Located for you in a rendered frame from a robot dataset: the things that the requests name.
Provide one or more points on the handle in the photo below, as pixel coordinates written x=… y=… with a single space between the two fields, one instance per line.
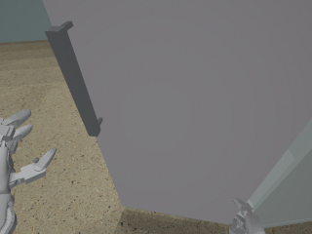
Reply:
x=61 y=45

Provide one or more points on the right robot hand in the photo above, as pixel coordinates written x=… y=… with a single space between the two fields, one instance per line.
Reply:
x=250 y=224

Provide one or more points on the left robot hand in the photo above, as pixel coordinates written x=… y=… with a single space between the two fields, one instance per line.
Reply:
x=9 y=138

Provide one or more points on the robot left forearm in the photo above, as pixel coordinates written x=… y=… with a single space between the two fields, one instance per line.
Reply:
x=8 y=218

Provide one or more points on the fridge door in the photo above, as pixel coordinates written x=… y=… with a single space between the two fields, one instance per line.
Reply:
x=199 y=99

